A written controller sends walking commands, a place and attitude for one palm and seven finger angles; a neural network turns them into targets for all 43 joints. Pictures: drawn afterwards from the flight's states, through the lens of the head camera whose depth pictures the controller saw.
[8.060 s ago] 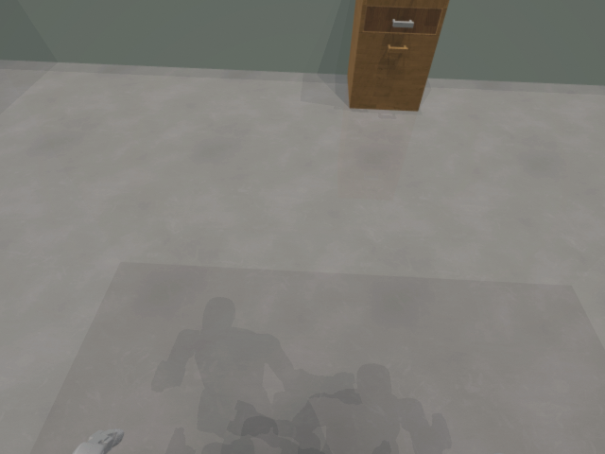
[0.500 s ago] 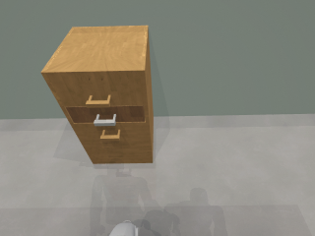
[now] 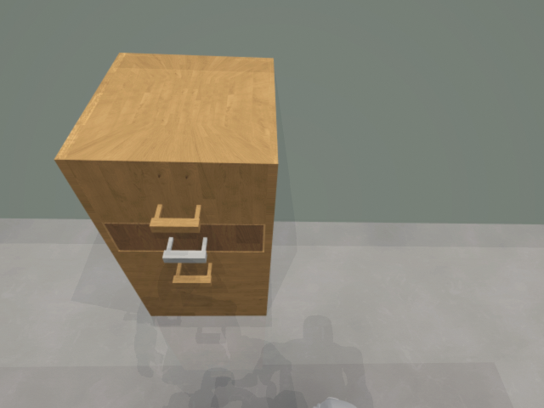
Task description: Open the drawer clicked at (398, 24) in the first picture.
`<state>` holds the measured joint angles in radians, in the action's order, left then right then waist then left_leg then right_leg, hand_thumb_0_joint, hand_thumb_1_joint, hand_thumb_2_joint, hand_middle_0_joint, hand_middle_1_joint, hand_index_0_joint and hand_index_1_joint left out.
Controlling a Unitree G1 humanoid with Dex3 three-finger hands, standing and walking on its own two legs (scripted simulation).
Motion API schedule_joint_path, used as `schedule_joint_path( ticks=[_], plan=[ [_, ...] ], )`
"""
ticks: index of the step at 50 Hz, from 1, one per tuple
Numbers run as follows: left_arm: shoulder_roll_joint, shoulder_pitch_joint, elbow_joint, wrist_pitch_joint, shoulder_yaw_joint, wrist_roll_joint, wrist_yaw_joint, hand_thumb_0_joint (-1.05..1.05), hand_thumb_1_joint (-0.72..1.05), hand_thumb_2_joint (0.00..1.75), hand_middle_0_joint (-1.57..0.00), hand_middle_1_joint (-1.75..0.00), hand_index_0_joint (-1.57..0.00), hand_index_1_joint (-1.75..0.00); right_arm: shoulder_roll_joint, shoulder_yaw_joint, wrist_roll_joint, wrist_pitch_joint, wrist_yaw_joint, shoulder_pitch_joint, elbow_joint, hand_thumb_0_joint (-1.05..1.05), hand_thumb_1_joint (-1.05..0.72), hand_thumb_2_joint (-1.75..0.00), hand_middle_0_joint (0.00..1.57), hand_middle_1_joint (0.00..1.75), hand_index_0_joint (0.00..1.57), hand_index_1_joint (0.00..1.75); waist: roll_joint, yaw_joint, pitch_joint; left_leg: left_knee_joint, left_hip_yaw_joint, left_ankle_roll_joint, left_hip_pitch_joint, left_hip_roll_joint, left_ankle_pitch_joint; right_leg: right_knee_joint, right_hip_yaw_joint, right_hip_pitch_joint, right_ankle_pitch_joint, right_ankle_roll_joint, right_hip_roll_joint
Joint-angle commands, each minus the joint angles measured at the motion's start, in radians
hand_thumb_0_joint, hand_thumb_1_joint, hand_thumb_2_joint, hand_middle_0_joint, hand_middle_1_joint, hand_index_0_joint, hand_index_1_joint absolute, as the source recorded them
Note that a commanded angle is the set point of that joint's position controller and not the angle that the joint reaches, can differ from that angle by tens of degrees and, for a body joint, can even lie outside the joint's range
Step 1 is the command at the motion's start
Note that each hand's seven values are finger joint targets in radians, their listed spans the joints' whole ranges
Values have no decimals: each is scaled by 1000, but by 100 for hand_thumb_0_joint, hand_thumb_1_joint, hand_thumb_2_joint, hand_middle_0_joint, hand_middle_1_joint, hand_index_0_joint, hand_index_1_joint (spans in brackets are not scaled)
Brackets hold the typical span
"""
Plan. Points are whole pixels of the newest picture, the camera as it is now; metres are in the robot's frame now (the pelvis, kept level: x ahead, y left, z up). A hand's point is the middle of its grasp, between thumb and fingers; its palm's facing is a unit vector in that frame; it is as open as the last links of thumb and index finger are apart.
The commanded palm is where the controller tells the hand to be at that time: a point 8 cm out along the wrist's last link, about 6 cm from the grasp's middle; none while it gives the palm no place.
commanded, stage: come to a stop and stand still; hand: left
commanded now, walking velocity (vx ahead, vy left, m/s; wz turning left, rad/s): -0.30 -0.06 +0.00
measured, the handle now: (186, 249) +0.50 +0.24 -0.25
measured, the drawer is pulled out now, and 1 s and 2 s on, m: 0.00 0.00 0.00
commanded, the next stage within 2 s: look again from close up in 1.34 s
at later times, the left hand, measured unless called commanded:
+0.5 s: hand out of the picture +0.09 +0.19 -0.17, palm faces +0.03 -0.96 -0.26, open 7.3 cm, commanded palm none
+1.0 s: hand out of the picture +0.01 +0.21 -0.17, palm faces -0.01 -0.97 -0.24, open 7.4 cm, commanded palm none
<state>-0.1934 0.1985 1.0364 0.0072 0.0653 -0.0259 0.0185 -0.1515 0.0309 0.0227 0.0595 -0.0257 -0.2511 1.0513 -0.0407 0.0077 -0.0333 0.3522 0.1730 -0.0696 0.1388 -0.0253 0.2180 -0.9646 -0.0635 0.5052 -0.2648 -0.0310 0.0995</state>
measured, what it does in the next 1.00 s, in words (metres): steps on the spot: right foot, then left foot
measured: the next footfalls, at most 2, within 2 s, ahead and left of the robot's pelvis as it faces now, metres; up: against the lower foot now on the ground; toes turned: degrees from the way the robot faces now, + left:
right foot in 0.16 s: +0.11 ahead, -0.13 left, +0.00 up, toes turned -6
left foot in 0.56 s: +0.00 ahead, +0.14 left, +0.00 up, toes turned +0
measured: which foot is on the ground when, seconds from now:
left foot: down 0.00-0.20, up 0.22-0.54, down 0.56-1.00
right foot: up 0.00-0.14, down 0.16-0.58, up 0.60-0.84, down 0.86-1.00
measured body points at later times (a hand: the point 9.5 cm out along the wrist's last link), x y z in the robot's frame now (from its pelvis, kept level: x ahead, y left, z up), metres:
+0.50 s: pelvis +0.01 +0.00 -0.01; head +0.07 -0.02 +0.44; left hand +0.09 +0.24 -0.15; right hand +0.07 -0.25 -0.17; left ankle -0.04 +0.14 -0.71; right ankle +0.07 -0.12 -0.74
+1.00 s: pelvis +0.00 +0.03 +0.00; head +0.03 +0.01 +0.45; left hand +0.01 +0.26 -0.15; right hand +0.01 -0.20 -0.17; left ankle -0.04 +0.14 -0.74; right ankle -0.05 -0.08 -0.74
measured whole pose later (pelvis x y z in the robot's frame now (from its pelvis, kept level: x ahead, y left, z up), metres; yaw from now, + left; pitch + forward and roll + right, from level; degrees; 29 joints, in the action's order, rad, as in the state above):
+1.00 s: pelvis +0.00 +0.03 +0.00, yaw -2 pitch +1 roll +1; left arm -0.14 0.26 1.13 0.00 0.00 -0.01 0.04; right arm -0.18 0.02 0.01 0.00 -0.04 -0.24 1.11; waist 0.04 -0.01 -0.03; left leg 0.41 0.05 -0.01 0.14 -0.01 0.28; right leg -0.45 -0.03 0.15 -0.31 0.01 0.02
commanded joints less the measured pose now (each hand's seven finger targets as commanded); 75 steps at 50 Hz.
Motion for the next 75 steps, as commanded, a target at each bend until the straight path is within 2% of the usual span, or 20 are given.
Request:
schedule_joint_path(
  ticks=[1,5,7,9,10,12,16,23,26,27,29,31,34,41,44,47,59,71,72,75],
  plan=[
    [10,83,-10,-18,-24,7,7,0,90,90,-20,-30,-20,-30,-111,10,0,-8,-16,-46,-13,0,-90,-90,20,30,20,30,133,2,8,-30,-138,-76,-25,294,-750,220,8,-133,4,2,-19],
    [-47,63,-36,-24,-17,5,15,0,90,90,-20,-30,-20,-30,-126,26,-5,-40,-21,-59,8,0,-90,-90,20,30,20,30,156,3,-21,56,-157,-41,-43,287,-730,399,-1,-193,57,15,-32],
    [-98,90,-36,-15,-7,2,19,0,90,90,-20,-30,-20,-30,-124,36,-12,-54,-18,-78,8,0,-90,-90,20,30,20,30,76,10,-1,158,-131,18,-3,230,-587,488,37,-284,425,26,4],
    [-169,110,-34,-7,8,1,24,0,90,90,-20,-30,-20,-30,-79,42,-20,-69,-13,-123,-2,0,-90,-90,20,30,20,30,-84,-4,68,363,-56,83,166,76,-36,437,220,-423,1065,161,240],
    [-183,139,-27,-3,11,5,27,0,90,90,-20,-30,-20,-30,-63,42,-25,-81,-13,-98,-10,0,-90,-90,20,30,20,30,-156,23,121,551,-75,98,207,24,373,494,263,-472,1205,256,315],
    [-150,93,-45,-12,14,6,41,0,90,90,-20,-30,-20,-30,-75,47,-20,-101,-17,-46,-26,0,-90,-90,20,30,20,30,-144,31,138,763,-194,95,253,26,402,532,260,-429,1062,285,300],
    [-146,-4,-93,-15,19,4,41,0,90,90,-20,-30,-20,-30,-78,51,-18,-118,-1,-30,-30,0,-90,-90,20,30,20,30,-57,4,139,811,-212,118,288,32,276,563,185,-390,783,227,228],
    [-174,0,-89,-22,34,-14,29,0,90,90,-20,-30,-20,-30,-73,37,-16,-100,13,-12,-60,0,-90,-90,20,30,20,30,-167,21,122,410,-155,114,178,37,260,626,215,-355,353,208,185],
    [-174,-22,-80,-31,33,-3,22,0,90,90,-20,-30,-20,-30,-79,29,-17,-82,9,-99,-33,0,-90,-90,20,30,20,30,-158,-24,124,108,-120,101,-3,22,62,578,190,-265,191,139,133],
    [-143,-19,-81,-34,24,6,20,0,90,90,-20,-30,-20,-30,-95,28,-17,-72,9,-116,-27,0,-90,-90,20,30,20,30,-74,-32,120,11,-150,94,-74,56,8,512,158,-203,93,103,85],
    [-54,-25,-104,-47,2,16,13,0,90,90,-20,-30,-20,-30,-217,43,0,-70,5,-34,-77,0,-90,-90,20,30,20,30,337,-19,-4,-170,-472,-8,114,346,-18,281,17,-78,-201,17,-69],
    [-74,-25,-74,-62,4,4,12,0,90,90,-20,-30,-20,-30,-185,23,4,-69,-6,90,-98,0,-90,-90,20,30,20,30,277,13,-77,-224,-417,-60,298,312,94,132,105,-165,-178,20,-52],
    [-74,51,-25,-52,-1,3,4,0,90,90,-20,-30,-20,-30,-155,9,0,-64,-16,93,-84,0,-90,-90,20,30,20,30,229,36,-71,-142,-302,-51,172,232,-87,59,91,-121,-118,19,-68],
    [-54,61,6,-9,-34,19,13,0,90,90,-20,-30,-20,-30,-160,14,-12,-49,-20,-56,1,0,-90,-90,20,30,20,30,156,-11,84,47,-277,-47,-178,224,-650,542,37,-240,-12,2,-58],
    [-97,128,57,11,-36,18,24,0,90,90,-20,-30,-20,-30,-106,2,-28,-39,-17,-45,1,0,-90,-90,20,30,20,30,22,-15,117,86,-212,48,-22,132,-368,571,149,-447,517,56,61],
    [-78,116,70,13,-43,19,29,0,90,90,-20,-30,-20,-30,-100,-1,-20,-48,-17,-53,25,0,-90,-90,20,30,20,30,-111,-23,110,58,-192,64,-41,121,-302,534,124,-434,584,76,47],
    [-49,115,82,0,-53,25,27,0,90,90,-20,-30,-20,-30,-70,-27,-16,-52,-18,-81,94,0,-90,-90,20,30,20,30,47,-7,-73,-26,-206,57,3,126,-132,646,126,-334,179,63,10],
    [-33,144,89,12,-52,26,26,0,90,90,-20,-30,-20,-30,-64,-26,-15,-45,-21,-115,101,0,-90,-90,20,30,20,30,27,-11,-8,-14,-202,60,-28,130,-159,645,126,-357,233,70,10],
    [-178,128,3,37,-64,6,18,0,90,90,-20,-30,-20,-30,-154,-11,-5,-44,-2,-85,-21,0,-90,-90,20,30,20,30,-12,-28,-110,45,-241,68,50,88,-150,623,122,-296,169,79,-12],
    [-118,145,0,53,-34,13,28,0,90,90,-20,-30,-20,-30,-109,-2,3,-24,-20,-92,-36,0,-90,-90,20,30,20,30,37,-23,74,135,-208,51,82,82,-77,598,189,-386,322,109,65]
  ],
)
